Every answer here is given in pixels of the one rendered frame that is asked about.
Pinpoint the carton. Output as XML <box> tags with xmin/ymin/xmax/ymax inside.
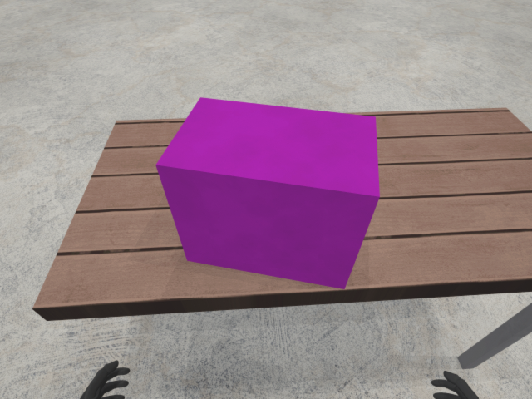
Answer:
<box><xmin>156</xmin><ymin>97</ymin><xmax>380</xmax><ymax>289</ymax></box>

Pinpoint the table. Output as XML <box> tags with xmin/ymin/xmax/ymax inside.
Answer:
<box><xmin>32</xmin><ymin>108</ymin><xmax>532</xmax><ymax>369</ymax></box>

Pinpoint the right robot hand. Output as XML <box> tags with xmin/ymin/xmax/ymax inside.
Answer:
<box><xmin>431</xmin><ymin>371</ymin><xmax>479</xmax><ymax>399</ymax></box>

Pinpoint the left robot hand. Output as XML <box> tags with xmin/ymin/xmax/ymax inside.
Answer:
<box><xmin>80</xmin><ymin>360</ymin><xmax>130</xmax><ymax>399</ymax></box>

